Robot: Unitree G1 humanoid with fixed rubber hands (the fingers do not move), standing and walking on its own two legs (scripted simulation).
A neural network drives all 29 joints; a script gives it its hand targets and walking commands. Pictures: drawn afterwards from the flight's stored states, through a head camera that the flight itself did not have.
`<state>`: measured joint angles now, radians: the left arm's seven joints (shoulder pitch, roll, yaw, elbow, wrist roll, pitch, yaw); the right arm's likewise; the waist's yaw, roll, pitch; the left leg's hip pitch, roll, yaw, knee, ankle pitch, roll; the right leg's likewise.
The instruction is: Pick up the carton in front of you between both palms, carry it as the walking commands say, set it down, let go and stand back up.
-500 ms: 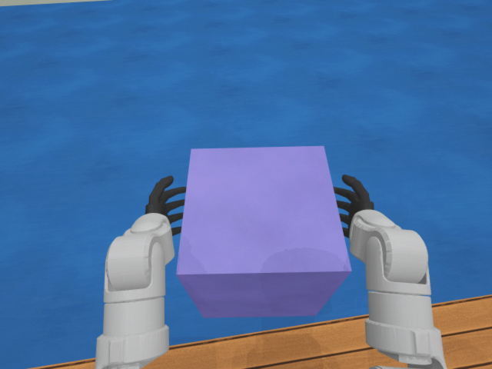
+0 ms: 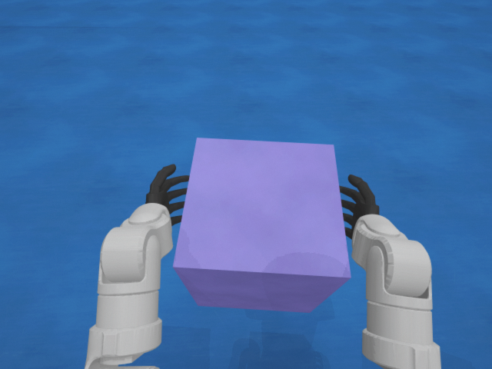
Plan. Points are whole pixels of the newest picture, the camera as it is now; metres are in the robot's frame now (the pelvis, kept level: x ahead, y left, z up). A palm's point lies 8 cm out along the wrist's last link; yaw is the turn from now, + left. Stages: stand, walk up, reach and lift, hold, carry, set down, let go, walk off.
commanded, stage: carry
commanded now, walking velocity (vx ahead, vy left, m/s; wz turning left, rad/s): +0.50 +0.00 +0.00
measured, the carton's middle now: (258, 233) +0.35 +0.02 +0.05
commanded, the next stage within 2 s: none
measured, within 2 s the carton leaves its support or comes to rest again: neither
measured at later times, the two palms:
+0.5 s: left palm (210, 118) +0.61 +0.13 +0.11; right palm (346, 126) +0.61 -0.17 +0.11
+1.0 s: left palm (212, 70) +0.86 +0.16 +0.11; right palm (319, 77) +0.86 -0.14 +0.10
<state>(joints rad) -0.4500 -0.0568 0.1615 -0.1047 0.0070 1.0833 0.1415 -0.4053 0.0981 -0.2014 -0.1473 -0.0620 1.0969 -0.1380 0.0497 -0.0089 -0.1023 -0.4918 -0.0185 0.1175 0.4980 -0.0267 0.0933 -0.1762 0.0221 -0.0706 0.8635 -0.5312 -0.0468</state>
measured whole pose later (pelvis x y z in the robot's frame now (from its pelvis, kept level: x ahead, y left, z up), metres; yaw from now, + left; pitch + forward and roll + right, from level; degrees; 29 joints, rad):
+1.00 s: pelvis +0.59 +0.01 +0.00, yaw +0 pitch +5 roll +1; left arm -0.15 -0.13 0.10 -0.37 0.06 1.15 0.11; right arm -0.14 0.13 -0.10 -0.39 -0.07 1.17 -0.14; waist 0.02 -0.01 -0.14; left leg -0.46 0.03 0.18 0.42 -0.04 0.02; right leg 0.00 0.00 -0.10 0.36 -0.43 -0.02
